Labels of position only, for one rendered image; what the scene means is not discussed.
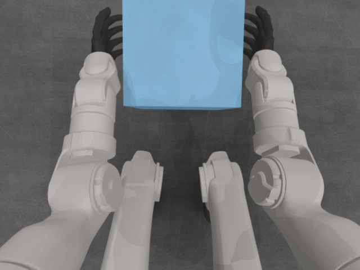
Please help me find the robot right upper arm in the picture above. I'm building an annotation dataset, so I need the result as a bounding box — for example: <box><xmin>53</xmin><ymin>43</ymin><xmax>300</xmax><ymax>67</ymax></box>
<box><xmin>247</xmin><ymin>156</ymin><xmax>360</xmax><ymax>270</ymax></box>

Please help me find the robot right forearm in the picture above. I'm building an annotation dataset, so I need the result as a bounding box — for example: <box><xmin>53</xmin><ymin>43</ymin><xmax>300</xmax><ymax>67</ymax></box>
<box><xmin>245</xmin><ymin>49</ymin><xmax>324</xmax><ymax>193</ymax></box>

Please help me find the robot left forearm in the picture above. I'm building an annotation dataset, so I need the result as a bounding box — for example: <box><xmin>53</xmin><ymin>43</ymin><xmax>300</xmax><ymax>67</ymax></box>
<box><xmin>48</xmin><ymin>52</ymin><xmax>121</xmax><ymax>202</ymax></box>

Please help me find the carton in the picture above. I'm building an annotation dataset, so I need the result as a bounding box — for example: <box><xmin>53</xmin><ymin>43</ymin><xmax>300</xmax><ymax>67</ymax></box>
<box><xmin>122</xmin><ymin>0</ymin><xmax>245</xmax><ymax>110</ymax></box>

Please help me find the left robot shin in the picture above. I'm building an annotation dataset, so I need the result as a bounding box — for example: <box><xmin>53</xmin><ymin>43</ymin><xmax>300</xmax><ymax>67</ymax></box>
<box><xmin>120</xmin><ymin>151</ymin><xmax>155</xmax><ymax>181</ymax></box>

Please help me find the robot right hand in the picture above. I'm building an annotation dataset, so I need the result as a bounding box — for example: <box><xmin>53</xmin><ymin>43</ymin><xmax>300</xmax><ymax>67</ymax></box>
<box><xmin>243</xmin><ymin>6</ymin><xmax>274</xmax><ymax>61</ymax></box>

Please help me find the robot left upper arm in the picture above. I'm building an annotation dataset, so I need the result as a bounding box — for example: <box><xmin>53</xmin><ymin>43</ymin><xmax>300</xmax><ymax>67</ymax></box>
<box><xmin>0</xmin><ymin>161</ymin><xmax>124</xmax><ymax>270</ymax></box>

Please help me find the left robot thigh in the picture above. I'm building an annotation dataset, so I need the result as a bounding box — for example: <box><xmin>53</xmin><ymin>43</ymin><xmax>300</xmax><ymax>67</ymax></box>
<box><xmin>100</xmin><ymin>157</ymin><xmax>164</xmax><ymax>270</ymax></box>

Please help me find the robot left hand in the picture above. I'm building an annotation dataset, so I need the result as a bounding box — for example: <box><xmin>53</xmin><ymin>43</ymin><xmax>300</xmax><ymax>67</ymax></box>
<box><xmin>91</xmin><ymin>7</ymin><xmax>123</xmax><ymax>60</ymax></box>

